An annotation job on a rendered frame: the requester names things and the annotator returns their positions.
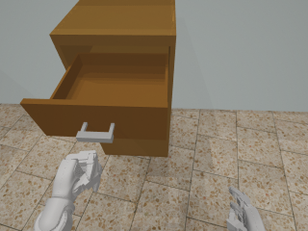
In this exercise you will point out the handle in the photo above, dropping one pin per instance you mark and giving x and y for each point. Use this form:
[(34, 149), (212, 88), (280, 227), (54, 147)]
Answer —
[(89, 136)]

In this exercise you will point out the left robot hand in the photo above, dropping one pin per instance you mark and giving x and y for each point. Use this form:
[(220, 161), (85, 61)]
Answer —
[(82, 166)]

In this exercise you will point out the right robot hand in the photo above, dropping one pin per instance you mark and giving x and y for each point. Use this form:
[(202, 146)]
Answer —
[(249, 218)]

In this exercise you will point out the cabinet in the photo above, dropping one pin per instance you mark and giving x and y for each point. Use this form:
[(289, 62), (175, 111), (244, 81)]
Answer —
[(122, 26)]

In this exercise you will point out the drawer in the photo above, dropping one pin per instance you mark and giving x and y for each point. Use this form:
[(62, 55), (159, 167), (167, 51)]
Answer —
[(127, 89)]

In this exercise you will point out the left robot forearm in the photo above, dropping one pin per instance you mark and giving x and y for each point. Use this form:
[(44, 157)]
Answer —
[(56, 216)]

